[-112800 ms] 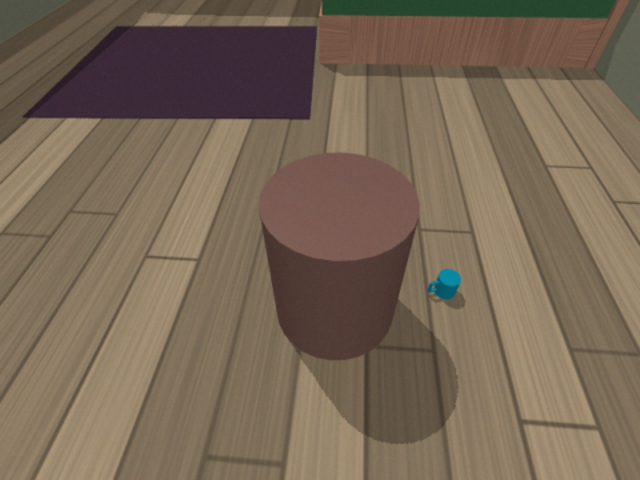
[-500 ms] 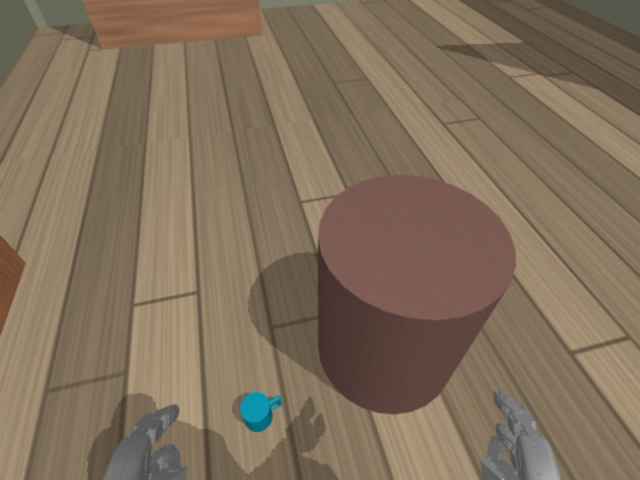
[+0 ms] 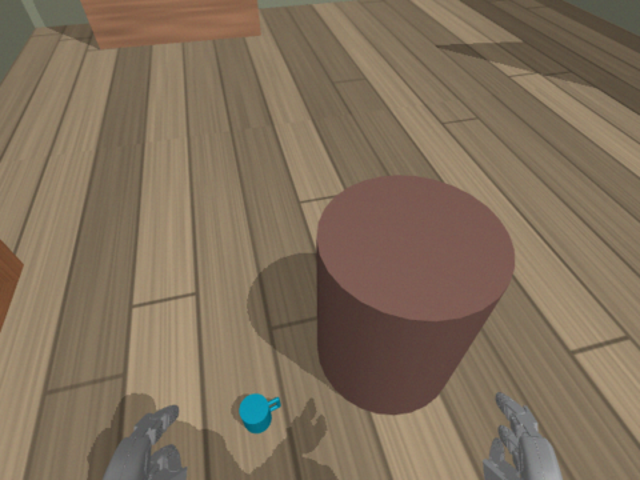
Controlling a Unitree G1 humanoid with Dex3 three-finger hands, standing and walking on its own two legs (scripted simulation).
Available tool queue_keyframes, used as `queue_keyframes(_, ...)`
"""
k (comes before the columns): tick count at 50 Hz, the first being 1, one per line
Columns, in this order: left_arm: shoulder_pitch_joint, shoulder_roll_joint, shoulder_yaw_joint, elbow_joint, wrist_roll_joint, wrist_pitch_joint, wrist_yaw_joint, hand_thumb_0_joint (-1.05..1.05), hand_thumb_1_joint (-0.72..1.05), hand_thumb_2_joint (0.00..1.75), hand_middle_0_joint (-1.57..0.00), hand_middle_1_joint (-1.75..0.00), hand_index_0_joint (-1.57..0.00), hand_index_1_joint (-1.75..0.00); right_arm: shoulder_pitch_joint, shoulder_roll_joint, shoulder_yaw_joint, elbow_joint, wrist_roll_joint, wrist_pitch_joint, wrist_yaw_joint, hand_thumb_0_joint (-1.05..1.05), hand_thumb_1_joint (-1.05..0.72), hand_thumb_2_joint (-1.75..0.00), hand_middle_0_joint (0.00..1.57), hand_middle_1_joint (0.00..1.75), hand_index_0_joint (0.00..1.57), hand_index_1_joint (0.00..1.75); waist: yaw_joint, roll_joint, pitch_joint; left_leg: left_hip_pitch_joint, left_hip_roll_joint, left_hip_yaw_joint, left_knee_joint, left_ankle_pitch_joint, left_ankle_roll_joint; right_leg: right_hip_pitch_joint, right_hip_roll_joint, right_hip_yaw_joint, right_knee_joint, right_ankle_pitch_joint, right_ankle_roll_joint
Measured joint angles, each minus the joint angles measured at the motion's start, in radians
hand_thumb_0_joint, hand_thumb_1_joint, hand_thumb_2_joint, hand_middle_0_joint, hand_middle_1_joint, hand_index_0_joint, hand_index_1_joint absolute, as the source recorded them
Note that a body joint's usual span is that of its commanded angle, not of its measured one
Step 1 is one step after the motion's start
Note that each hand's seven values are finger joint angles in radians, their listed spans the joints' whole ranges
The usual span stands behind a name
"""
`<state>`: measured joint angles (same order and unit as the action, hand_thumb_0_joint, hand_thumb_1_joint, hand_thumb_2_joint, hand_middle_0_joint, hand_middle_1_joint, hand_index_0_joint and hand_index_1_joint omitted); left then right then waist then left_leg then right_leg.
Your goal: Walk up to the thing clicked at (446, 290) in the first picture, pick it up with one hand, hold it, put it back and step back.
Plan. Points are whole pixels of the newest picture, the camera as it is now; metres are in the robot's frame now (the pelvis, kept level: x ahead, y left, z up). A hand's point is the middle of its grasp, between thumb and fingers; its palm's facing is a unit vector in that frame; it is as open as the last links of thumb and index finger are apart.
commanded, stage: home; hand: left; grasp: from above
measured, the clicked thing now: (261, 410) +0.44 +0.18 -0.67
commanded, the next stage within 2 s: stand in 0.24 s
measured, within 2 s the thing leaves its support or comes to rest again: neither
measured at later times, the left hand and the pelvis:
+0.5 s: hand out of the picture +0.15 +0.21 -0.09, palm faces +0.02 -0.95 -0.32, open 7.4 cm; pelvis -0.01 +0.00 +0.02, yaw +0 degrees
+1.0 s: hand out of the picture +0.02 +0.25 -0.11, palm faces +0.05 -0.95 -0.31, open 7.4 cm; pelvis -0.02 +0.02 +0.06, yaw +1 degrees
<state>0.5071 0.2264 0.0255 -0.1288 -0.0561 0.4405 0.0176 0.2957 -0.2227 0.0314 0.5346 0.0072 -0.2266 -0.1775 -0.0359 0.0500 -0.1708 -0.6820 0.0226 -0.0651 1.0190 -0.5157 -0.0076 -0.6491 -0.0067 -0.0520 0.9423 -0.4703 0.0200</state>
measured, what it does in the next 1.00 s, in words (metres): rises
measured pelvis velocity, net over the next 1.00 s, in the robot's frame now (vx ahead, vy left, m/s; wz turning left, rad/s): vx -0.02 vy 0.02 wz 0.01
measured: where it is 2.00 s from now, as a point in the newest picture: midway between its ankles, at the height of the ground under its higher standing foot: outside the picture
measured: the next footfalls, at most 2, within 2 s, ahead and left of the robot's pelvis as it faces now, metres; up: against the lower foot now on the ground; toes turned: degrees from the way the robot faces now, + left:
none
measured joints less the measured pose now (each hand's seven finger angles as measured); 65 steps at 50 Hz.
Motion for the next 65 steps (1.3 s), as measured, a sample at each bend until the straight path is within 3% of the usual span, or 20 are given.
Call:
queue_keyframes(17, 0.004, 0.001, 0.0, -0.001, -0.002, -0.003, 0.0, 0.01, 0.91, 0.9, -0.2, -0.3, -0.2, -0.3, 0.001, 0.001, -0.001, -0.003, 0.002, 0.002, 0.0, 0.01, -0.9, -0.9, 0.21, 0.3, 0.2, 0.3, 0.0, 0.0, -0.001, -0.004, 0.001, -0.001, 0.002, 0.0, -0.001, -0.004, 0.001, 0.0, 0.004, -0.001, -0.001)
queue_keyframes(21, -0.172, 0.029, -0.031, 0.331, 0.083, -0.229, 0.015, 0.01, 0.91, 0.9, -0.21, -0.3, -0.2, -0.3, -0.078, -0.026, -0.013, 0.139, -0.092, 0.097, 0.075, 0.01, -0.9, -0.9, 0.21, 0.3, 0.2, 0.3, 0.044, -0.037, 0.113, 0.12, -0.018, 0.022, -0.068, 0.035, 0.006, 0.101, -0.018, 0.02, -0.032, 0.017, -0.005)
queue_keyframes(25, -0.269, 0.052, -0.016, 0.591, 0.103, -0.324, 0.014, 0.01, 0.91, 0.9, -0.21, -0.3, -0.2, -0.3, -0.113, -0.051, -0.034, 0.241, -0.077, 0.164, 0.139, 0.01, -0.9, -0.9, 0.21, 0.3, 0.21, 0.3, 0.062, -0.063, 0.166, 0.211, -0.037, 0.037, -0.159, 0.08, 0.012, 0.176, -0.038, 0.034, -0.091, 0.045, 0.002)
queue_keyframes(31, -0.287, 0.068, 0.013, 0.843, 0.1, -0.384, 0.018, 0.01, 0.91, 0.9, -0.21, -0.3, -0.2, -0.3, -0.102, -0.068, -0.073, 0.331, -0.065, 0.194, 0.159, 0.01, -0.9, -0.9, 0.21, 0.3, 0.21, 0.3, 0.058, -0.065, 0.192, 0.314, -0.043, 0.041, -0.264, 0.127, 0.021, 0.281, -0.045, 0.036, -0.2, 0.094, 0.013)
queue_keyframes(45, -0.285, 0.051, 0.01, 1.16, 0.087, -0.42, 0.014, 0.01, 0.91, 0.9, -0.21, -0.3, -0.2, -0.3, -0.096, -0.046, -0.067, 0.496, -0.045, 0.223, 0.15, 0.01, -0.9, -0.9, 0.21, 0.3, 0.2, 0.3, 0.064, -0.055, 0.229, 0.516, -0.057, 0.043, -0.521, 0.254, 0.037, 0.496, -0.058, 0.033, -0.481, 0.234, 0.033)
queue_keyframes(65, -0.31, 0.065, 0.005, 1.265, 0.087, -0.438, 0.008, 0.0, 0.91, 0.9, -0.21, -0.3, -0.2, -0.3, -0.128, -0.073, -0.066, 0.567, -0.034, 0.229, 0.16, 0.0, -0.9, -0.9, 0.21, 0.3, 0.2, 0.3, 0.056, -0.037, 0.227, 0.577, -0.058, 0.037, -0.646, 0.33, 0.027, 0.543, -0.059, 0.026, -0.573, 0.291, 0.027)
